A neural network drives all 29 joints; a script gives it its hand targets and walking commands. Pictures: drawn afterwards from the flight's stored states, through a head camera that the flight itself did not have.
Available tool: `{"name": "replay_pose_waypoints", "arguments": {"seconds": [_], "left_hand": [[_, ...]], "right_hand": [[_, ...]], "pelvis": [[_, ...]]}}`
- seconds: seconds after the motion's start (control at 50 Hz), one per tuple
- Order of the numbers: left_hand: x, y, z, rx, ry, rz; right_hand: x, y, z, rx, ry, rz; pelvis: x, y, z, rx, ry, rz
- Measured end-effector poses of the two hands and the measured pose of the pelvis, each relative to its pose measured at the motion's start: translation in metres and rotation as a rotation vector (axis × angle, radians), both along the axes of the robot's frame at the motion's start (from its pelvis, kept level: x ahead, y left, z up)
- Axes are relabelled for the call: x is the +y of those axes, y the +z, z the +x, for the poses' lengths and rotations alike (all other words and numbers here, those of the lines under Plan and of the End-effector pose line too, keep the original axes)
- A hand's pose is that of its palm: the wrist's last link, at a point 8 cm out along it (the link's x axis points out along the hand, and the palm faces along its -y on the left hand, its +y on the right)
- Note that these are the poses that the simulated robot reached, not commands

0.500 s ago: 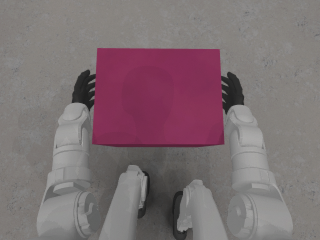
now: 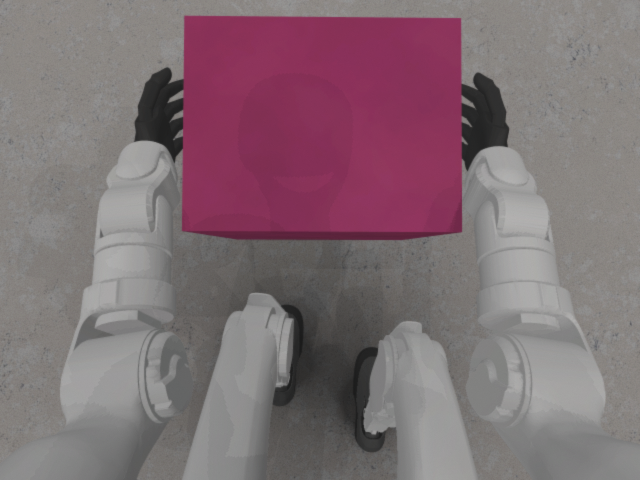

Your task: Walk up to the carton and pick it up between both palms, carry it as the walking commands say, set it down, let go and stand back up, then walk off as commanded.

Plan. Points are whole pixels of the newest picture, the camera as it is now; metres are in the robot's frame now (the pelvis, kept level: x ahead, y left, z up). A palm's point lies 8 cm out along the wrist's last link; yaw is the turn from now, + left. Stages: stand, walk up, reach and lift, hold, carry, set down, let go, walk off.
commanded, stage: set down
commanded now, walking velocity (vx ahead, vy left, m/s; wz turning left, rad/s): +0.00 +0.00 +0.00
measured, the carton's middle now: (320, 156) +0.50 +0.08 -0.17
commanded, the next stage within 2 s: none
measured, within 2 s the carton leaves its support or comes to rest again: rests again in 1.12 s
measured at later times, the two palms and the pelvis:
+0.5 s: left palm (182, 147) +0.48 +0.26 -0.17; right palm (452, 156) +0.53 -0.10 -0.17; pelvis -0.01 +0.00 -0.06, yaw +0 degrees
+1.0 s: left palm (201, 153) +0.51 +0.27 -0.26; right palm (432, 162) +0.55 -0.10 -0.26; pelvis -0.01 +0.00 -0.12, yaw +0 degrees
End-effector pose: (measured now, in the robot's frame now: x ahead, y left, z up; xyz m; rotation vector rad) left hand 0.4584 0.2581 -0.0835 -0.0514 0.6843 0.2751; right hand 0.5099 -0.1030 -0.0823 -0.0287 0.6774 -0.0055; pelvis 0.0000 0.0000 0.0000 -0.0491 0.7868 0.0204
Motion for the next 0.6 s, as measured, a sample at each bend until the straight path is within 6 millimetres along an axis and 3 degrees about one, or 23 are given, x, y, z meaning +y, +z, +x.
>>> {"name": "replay_pose_waypoints", "arguments": {"seconds": [0.6], "left_hand": [[0.008,-0.104,0.03,0.018,-0.013,0.009]], "right_hand": [[0.007,-0.108,0.025,0.013,0.007,-0.017]], "pelvis": [[-0.003,-0.075,-0.009,0.008,-0.003,-0.002]]}}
